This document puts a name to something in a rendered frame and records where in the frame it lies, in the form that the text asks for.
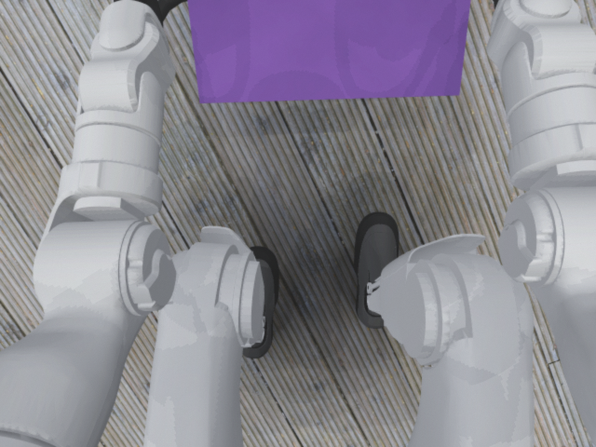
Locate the robot left upper arm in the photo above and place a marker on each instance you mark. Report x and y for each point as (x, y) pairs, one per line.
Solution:
(97, 282)

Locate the right robot shin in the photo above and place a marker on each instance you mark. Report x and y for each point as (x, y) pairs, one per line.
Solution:
(393, 277)

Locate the robot right foot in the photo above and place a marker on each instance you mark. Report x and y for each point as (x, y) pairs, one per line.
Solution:
(377, 245)

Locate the carton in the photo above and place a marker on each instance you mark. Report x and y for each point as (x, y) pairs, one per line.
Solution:
(299, 50)

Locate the robot right upper arm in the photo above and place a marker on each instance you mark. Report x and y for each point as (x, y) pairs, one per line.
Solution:
(549, 242)

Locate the right robot forearm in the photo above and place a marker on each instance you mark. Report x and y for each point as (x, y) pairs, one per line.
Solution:
(547, 64)

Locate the robot left hand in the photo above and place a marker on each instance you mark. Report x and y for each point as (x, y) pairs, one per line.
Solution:
(161, 7)

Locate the left robot forearm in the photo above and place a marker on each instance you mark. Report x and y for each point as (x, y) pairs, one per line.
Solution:
(119, 122)

